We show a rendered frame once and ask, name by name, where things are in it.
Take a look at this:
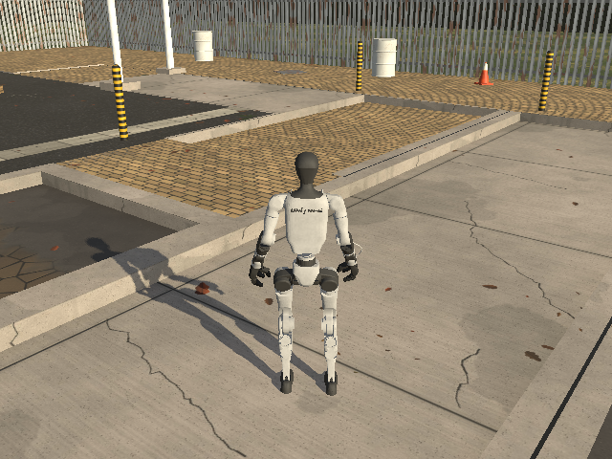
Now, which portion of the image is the left robot foot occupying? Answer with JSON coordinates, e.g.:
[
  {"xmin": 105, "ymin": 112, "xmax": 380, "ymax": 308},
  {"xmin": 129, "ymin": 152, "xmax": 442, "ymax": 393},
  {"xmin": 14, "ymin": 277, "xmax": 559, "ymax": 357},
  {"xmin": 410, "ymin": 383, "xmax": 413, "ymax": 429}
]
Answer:
[{"xmin": 280, "ymin": 369, "xmax": 294, "ymax": 394}]

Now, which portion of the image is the right robot forearm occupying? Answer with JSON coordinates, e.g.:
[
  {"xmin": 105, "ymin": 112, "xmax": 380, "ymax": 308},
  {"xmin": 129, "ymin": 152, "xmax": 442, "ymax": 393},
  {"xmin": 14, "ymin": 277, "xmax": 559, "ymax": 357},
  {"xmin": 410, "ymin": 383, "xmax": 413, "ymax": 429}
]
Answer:
[{"xmin": 340, "ymin": 231, "xmax": 357, "ymax": 266}]

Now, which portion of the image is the left robot forearm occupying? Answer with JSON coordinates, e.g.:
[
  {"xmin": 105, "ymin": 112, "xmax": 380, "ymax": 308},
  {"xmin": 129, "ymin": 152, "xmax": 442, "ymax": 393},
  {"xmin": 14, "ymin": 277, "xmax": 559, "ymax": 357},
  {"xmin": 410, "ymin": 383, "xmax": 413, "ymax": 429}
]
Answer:
[{"xmin": 251, "ymin": 230, "xmax": 270, "ymax": 269}]

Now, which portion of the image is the robot left hand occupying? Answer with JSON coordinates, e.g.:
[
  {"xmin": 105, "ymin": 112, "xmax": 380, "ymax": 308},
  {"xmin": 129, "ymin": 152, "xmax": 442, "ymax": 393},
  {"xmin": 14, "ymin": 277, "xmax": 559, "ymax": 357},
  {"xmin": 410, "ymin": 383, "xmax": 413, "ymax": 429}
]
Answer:
[{"xmin": 249, "ymin": 265, "xmax": 271, "ymax": 287}]

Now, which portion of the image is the robot head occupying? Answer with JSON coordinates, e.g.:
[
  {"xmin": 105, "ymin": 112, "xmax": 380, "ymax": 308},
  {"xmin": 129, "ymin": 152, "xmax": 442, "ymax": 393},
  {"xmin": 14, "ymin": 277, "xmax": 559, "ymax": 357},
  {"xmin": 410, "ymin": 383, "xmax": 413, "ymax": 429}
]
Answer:
[{"xmin": 290, "ymin": 152, "xmax": 323, "ymax": 199}]

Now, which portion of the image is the robot right upper arm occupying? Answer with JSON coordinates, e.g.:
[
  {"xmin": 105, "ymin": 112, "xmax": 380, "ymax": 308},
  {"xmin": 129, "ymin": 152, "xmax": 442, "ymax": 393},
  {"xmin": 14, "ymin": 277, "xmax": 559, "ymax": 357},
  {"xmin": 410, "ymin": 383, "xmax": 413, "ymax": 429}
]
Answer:
[{"xmin": 326, "ymin": 193, "xmax": 351, "ymax": 246}]

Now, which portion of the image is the robot left upper arm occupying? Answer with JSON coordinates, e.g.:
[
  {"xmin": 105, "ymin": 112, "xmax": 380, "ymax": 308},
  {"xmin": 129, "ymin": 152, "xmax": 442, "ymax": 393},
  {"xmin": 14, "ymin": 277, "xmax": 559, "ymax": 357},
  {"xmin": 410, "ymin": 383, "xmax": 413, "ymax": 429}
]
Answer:
[{"xmin": 260, "ymin": 193, "xmax": 287, "ymax": 246}]

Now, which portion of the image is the robot right hand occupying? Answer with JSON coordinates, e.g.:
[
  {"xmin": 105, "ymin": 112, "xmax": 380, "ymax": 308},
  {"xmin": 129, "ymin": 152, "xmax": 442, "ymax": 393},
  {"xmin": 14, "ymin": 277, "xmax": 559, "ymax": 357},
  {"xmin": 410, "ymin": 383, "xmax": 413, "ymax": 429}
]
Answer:
[{"xmin": 337, "ymin": 262, "xmax": 359, "ymax": 282}]

